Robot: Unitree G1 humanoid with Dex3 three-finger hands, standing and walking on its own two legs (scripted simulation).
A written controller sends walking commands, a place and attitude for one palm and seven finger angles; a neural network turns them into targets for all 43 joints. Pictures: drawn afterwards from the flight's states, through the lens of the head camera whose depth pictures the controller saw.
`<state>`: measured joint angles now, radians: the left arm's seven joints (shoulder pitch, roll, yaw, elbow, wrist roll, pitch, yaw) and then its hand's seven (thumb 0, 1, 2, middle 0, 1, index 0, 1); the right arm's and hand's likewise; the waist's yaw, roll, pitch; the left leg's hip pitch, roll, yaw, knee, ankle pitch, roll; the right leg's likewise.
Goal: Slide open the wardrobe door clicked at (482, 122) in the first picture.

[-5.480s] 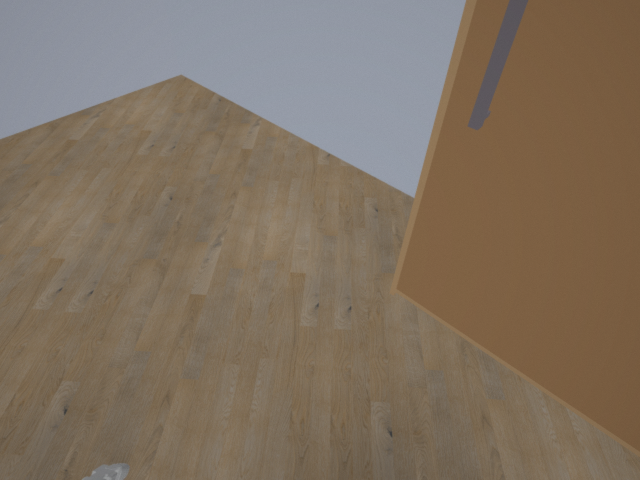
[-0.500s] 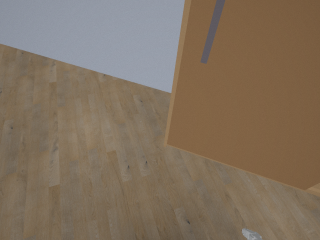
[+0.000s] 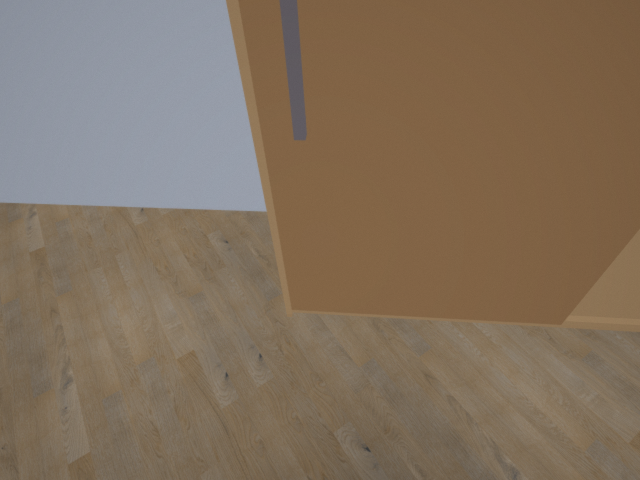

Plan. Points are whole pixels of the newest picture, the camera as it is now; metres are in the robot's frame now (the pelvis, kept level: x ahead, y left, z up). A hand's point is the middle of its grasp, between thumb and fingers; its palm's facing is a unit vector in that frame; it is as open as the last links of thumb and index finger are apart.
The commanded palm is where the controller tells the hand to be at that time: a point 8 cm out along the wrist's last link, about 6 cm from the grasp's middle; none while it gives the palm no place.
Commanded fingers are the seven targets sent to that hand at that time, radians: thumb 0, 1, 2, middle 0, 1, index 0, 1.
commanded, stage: take the last steps up to it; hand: left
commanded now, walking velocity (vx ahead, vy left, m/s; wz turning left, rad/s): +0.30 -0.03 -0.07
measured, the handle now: (296, 68) +0.76 +0.06 +0.17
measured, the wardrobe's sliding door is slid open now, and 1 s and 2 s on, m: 0.00 0.00 0.00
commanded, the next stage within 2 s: come to a stop and stand still in 0.68 s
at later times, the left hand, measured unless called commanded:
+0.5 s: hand out of the picture +0.09 +0.21 -0.18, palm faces +0.00 -0.99 -0.13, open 7.4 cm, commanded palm none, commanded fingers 0.00 0.90 0.90 -0.20 -0.30 -0.20 -0.30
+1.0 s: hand (251, 354) +0.36 +0.14 -0.15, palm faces -0.02 -0.97 -0.24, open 7.2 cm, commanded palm none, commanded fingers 0.00 0.90 0.90 -0.20 -0.30 -0.20 -0.30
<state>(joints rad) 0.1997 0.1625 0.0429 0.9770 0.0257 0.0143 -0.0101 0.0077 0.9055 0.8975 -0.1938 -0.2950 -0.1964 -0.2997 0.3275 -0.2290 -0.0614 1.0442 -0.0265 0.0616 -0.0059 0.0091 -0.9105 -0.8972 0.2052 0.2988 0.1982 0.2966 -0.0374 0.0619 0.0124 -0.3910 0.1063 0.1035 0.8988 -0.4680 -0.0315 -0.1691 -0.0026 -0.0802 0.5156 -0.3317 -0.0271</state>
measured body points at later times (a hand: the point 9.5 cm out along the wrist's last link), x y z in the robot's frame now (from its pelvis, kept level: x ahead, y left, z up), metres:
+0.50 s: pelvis +0.13 +0.04 +0.00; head +0.14 +0.05 +0.45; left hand +0.09 +0.26 -0.17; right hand +0.18 -0.20 -0.14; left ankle +0.17 +0.13 -0.73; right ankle +0.04 -0.08 -0.65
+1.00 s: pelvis +0.26 -0.03 +0.00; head +0.29 -0.06 +0.45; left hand +0.36 +0.19 -0.14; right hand +0.23 -0.25 -0.17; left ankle +0.23 +0.11 -0.68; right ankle +0.28 -0.12 -0.73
